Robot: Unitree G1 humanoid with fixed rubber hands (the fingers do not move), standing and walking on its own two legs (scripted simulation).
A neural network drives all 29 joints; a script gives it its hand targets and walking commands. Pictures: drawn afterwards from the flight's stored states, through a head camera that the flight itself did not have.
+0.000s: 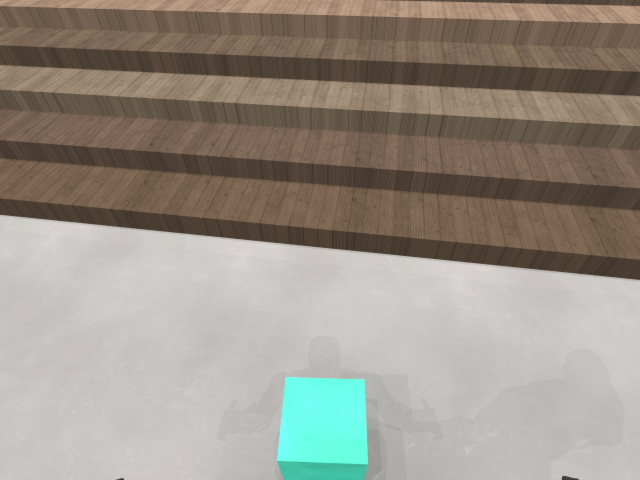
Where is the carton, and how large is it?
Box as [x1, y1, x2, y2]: [277, 377, 367, 479]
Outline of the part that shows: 286,377 277,458 284,479 363,479 367,466 364,380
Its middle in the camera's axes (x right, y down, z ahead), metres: +0.01 +0.53 +1.05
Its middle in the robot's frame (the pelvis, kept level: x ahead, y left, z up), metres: +0.39 +0.03 -0.66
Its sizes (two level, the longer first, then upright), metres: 0.210 0.200 0.250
